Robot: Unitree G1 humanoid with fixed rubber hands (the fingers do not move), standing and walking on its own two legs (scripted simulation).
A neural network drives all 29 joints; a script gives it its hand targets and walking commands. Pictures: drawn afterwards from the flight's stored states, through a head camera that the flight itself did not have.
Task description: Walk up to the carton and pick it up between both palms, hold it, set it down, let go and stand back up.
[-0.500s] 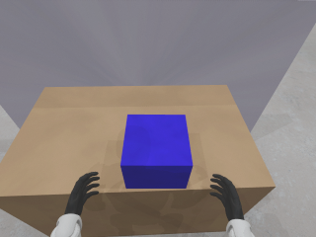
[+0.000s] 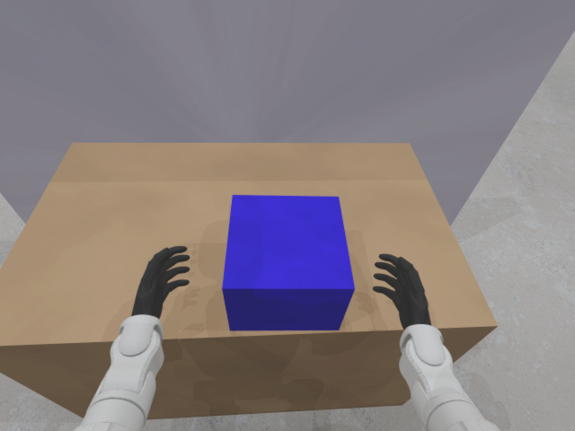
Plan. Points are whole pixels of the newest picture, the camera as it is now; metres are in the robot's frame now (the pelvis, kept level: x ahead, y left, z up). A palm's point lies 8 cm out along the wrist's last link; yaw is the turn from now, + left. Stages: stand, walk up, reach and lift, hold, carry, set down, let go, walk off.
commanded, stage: reach and lift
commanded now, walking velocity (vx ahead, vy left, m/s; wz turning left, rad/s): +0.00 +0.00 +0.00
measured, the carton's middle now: (285, 262) +0.43 +0.03 -0.07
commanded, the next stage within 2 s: none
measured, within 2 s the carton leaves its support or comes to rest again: neither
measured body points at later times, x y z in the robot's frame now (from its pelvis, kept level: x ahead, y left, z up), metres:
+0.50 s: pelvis +0.00 -0.01 +0.00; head +0.03 +0.01 +0.45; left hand +0.40 +0.22 +0.06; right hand +0.40 -0.16 +0.06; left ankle +0.00 +0.13 -0.74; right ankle -0.02 -0.15 -0.74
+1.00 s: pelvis -0.02 -0.01 -0.01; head +0.04 +0.01 +0.44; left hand +0.46 +0.21 +0.12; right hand +0.46 -0.17 +0.12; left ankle +0.00 +0.13 -0.74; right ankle -0.02 -0.15 -0.74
